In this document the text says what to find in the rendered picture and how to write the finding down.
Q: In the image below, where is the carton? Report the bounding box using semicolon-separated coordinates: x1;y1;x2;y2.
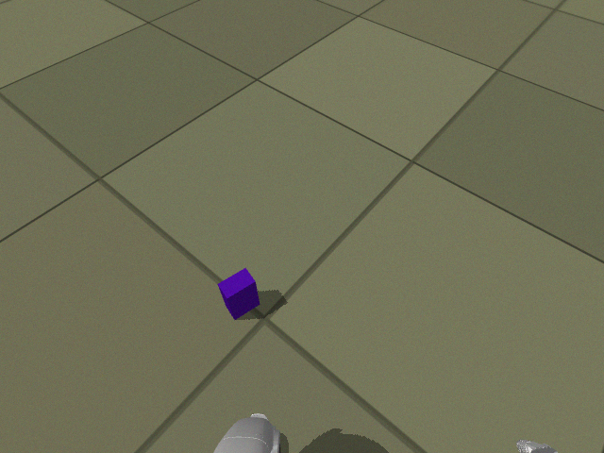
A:
218;268;260;320

